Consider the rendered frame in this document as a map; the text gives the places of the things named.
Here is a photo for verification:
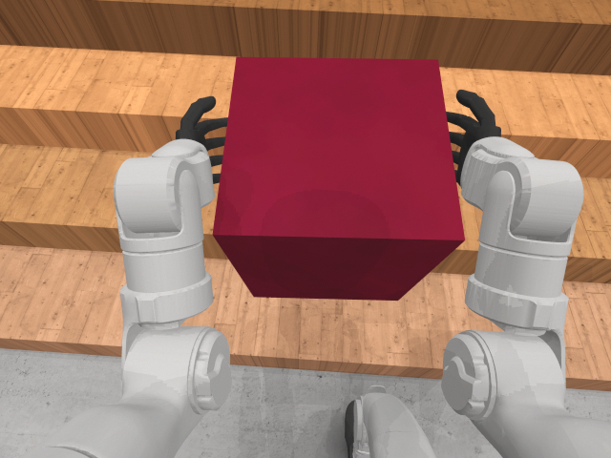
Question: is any robot right upper arm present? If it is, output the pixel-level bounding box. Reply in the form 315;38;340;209
441;330;611;458

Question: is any robot left forearm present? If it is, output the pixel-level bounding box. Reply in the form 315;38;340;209
114;139;215;392

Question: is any robot right forearm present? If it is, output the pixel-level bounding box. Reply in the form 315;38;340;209
460;136;583;401

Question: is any carton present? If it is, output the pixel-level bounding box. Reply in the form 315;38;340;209
213;57;465;301

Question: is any left robot hand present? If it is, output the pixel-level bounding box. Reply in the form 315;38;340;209
176;96;228;184

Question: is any right robot shin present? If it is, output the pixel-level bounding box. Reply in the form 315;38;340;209
353;385;387;458

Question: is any right robot thigh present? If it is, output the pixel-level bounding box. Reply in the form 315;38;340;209
353;393;436;458

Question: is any right robot hand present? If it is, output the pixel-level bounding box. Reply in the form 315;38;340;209
446;90;501;186

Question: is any robot left upper arm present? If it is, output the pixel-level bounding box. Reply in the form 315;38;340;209
18;326;232;458

